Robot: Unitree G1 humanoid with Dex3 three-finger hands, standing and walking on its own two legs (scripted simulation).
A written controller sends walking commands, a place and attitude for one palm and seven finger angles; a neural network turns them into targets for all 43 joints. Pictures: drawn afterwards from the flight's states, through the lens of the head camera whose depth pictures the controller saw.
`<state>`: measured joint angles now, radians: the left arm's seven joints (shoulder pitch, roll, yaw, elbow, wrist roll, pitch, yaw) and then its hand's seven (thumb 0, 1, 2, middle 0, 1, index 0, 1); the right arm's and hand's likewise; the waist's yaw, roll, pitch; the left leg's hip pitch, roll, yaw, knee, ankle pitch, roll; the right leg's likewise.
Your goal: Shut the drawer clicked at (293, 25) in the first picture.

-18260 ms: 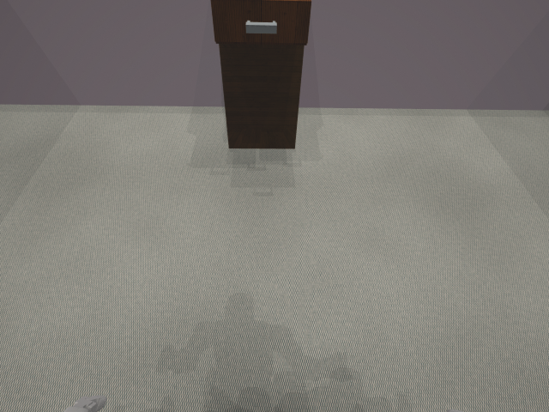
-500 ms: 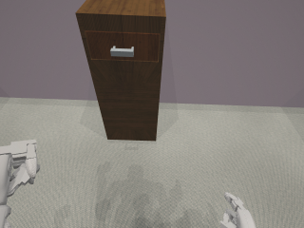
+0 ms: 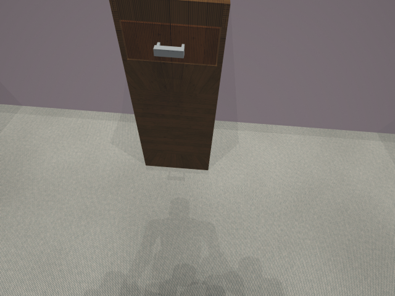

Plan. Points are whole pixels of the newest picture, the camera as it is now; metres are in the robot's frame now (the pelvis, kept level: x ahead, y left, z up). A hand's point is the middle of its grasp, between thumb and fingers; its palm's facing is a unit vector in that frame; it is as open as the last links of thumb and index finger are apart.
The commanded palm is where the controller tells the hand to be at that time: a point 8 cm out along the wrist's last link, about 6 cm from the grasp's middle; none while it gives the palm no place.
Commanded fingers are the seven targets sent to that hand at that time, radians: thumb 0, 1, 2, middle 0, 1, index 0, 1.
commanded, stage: let the arm hang, fingers relaxed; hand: left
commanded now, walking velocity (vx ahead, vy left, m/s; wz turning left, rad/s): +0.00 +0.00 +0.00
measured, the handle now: (170, 48) +0.88 +0.17 +0.03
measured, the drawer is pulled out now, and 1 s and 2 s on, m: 0.00 0.00 0.00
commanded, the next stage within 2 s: look to check the result in 0.58 s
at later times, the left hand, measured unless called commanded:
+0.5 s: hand out of the picture +0.03 +0.15 -0.17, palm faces +0.01 -0.98 -0.19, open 7.3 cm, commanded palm none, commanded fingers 0.00 0.90 0.90 -0.20 -0.30 -0.20 -0.30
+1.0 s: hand out of the picture +0.02 +0.14 -0.17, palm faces +0.03 -0.98 -0.19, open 7.3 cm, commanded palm none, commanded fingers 0.00 0.90 0.90 -0.20 -0.30 -0.20 -0.30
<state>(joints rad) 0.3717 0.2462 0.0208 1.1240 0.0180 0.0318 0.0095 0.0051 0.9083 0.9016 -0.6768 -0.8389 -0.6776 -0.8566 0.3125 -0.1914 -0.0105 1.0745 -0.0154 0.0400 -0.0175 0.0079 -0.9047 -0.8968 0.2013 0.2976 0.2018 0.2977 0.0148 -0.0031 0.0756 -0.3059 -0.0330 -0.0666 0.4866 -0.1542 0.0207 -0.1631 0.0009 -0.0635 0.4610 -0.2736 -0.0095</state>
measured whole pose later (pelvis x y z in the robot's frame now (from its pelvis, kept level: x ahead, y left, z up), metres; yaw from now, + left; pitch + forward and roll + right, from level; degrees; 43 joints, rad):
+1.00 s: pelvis +0.03 -0.03 +0.00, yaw -1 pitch -2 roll +0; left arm 0.30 0.14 0.02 1.15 0.01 0.00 0.03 0.00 0.91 0.90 -0.19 -0.30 -0.20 -0.30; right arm 0.27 -0.13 -0.01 1.14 -0.01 0.01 -0.04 0.00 -0.91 -0.90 0.20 0.30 0.20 0.30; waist 0.00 0.01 0.06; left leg -0.22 0.00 -0.06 0.46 -0.20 -0.02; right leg -0.08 0.03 -0.05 0.42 -0.31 -0.04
